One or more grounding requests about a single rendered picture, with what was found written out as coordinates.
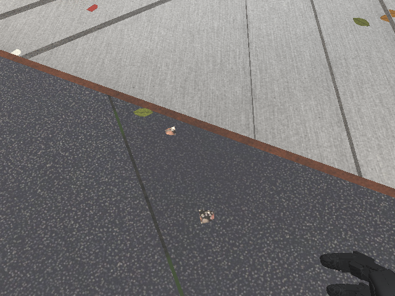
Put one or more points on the robot right hand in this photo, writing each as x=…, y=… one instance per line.
x=381, y=280

